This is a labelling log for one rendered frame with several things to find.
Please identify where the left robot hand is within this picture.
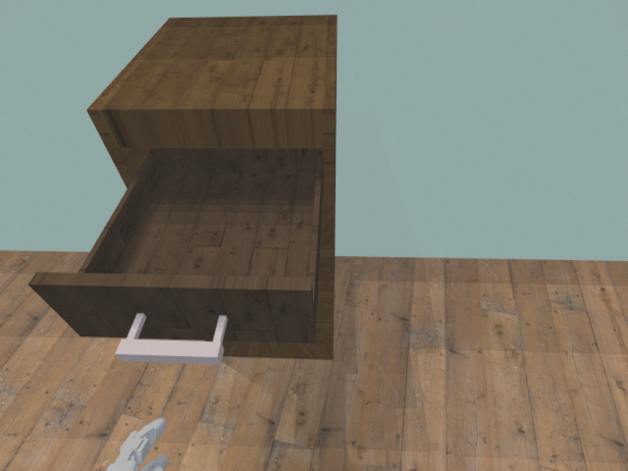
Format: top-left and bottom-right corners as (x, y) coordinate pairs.
(106, 418), (167, 471)

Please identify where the cabinet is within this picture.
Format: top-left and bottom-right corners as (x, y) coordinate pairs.
(86, 15), (338, 360)

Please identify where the drawer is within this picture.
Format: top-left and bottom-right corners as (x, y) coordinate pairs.
(28, 148), (324, 343)

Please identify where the handle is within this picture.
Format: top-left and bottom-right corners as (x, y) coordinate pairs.
(115, 313), (228, 364)

